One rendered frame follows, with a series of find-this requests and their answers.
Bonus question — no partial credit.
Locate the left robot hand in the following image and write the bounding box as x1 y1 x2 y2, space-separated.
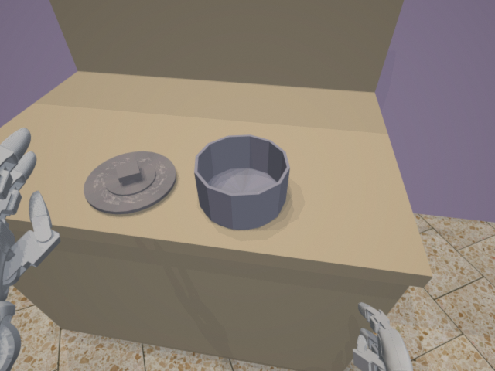
0 128 60 301

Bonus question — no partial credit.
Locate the right robot hand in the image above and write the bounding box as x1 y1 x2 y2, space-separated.
353 302 414 371

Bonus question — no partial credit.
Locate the pot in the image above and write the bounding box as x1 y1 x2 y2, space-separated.
194 134 290 230

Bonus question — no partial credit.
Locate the table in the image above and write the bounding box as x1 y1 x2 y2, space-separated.
0 0 433 371

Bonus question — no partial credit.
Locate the robot left forearm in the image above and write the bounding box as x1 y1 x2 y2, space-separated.
0 301 21 371

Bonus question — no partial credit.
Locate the lid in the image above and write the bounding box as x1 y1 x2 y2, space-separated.
84 151 176 214

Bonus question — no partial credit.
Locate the knob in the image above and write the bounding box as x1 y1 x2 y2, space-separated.
116 161 142 183

